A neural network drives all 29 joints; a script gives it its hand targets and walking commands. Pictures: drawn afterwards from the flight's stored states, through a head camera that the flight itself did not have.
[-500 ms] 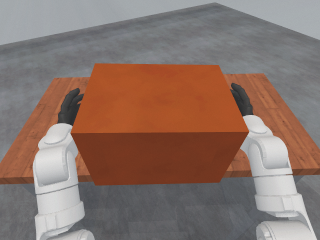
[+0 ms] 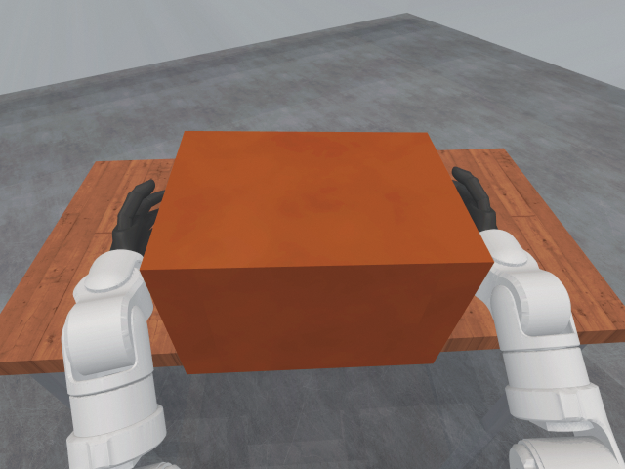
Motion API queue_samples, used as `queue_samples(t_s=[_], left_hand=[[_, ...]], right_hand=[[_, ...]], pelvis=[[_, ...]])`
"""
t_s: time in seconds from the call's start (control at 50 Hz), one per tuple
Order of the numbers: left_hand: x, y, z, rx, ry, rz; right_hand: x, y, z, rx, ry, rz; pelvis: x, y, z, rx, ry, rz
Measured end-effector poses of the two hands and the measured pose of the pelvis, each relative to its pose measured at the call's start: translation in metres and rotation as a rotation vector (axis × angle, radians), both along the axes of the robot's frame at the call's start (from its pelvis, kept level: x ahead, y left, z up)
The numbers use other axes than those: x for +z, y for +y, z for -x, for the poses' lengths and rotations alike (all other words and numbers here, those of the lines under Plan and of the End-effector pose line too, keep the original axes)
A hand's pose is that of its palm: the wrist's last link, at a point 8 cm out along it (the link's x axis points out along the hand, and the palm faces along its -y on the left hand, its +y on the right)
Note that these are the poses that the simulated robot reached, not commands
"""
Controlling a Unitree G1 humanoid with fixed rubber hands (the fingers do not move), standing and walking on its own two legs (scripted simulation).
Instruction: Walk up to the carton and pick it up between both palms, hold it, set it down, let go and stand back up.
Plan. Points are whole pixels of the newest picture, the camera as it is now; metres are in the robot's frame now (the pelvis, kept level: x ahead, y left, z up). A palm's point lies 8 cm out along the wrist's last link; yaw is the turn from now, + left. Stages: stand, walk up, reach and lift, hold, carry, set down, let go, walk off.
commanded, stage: hold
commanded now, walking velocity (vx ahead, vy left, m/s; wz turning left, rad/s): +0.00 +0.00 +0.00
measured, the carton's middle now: (311, 249) +0.34 -0.02 +0.15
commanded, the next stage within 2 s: none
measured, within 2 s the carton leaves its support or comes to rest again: neither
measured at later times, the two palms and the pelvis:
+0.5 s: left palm (129, 256) +0.33 +0.18 +0.18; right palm (469, 232) +0.33 -0.20 +0.17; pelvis -0.01 -0.01 +0.00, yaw +1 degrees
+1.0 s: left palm (130, 254) +0.33 +0.18 +0.18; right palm (472, 230) +0.33 -0.20 +0.17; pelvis +0.00 +0.00 +0.00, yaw +0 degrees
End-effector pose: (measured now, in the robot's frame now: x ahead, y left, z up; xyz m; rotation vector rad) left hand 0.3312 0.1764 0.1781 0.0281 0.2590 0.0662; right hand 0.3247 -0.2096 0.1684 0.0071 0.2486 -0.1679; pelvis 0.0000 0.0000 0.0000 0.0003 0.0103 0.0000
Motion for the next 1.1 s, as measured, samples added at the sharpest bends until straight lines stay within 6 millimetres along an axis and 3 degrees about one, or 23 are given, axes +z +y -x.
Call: queue_samples(t_s=[0.52, 0.82, 1.1], left_hand=[[-0.003, 0.007, 0.003, 0.016, -0.007, 0.016], [-0.004, 0.008, -0.003, 0.001, -0.003, 0.005], [0.000, 0.003, 0.003, 0.006, -0.003, 0.004]], right_hand=[[-0.001, 0.006, -0.003, 0.010, -0.007, -0.005], [-0.002, 0.008, -0.003, -0.005, -0.003, -0.001], [0.003, 0.002, 0.001, 0.001, -0.004, 0.004]], pelvis=[[0.000, -0.007, 0.013, 0.011, 0.023, 0.002], [0.000, 0.002, 0.007, 0.009, 0.043, 0.002], [0.000, -0.001, 0.001, 0.003, 0.001, 0.000]])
